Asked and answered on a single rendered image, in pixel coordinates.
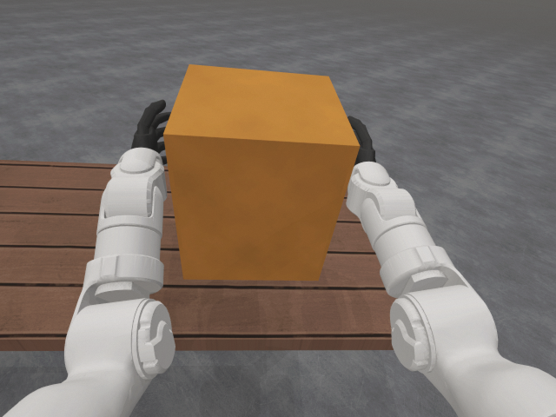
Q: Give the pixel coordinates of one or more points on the carton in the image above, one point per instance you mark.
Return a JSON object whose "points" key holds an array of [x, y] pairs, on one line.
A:
{"points": [[259, 163]]}

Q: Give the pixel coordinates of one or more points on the robot right upper arm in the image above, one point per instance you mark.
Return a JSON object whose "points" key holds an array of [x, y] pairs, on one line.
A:
{"points": [[448, 335]]}

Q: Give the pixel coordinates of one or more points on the robot left hand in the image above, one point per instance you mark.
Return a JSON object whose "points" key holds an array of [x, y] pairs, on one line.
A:
{"points": [[147, 133]]}

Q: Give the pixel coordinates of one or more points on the right robot forearm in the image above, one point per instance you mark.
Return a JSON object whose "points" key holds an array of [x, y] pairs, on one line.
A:
{"points": [[410, 261]]}

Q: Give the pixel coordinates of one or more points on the table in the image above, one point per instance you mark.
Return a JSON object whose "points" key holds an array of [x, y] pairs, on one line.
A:
{"points": [[48, 221]]}

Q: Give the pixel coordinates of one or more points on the left robot forearm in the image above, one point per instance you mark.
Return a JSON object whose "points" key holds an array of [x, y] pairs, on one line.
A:
{"points": [[127, 264]]}

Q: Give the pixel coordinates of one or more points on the robot left upper arm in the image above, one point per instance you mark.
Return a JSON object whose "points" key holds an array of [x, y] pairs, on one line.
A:
{"points": [[113, 352]]}

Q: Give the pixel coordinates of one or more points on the robot right hand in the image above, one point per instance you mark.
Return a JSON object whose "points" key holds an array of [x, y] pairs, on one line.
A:
{"points": [[366, 152]]}

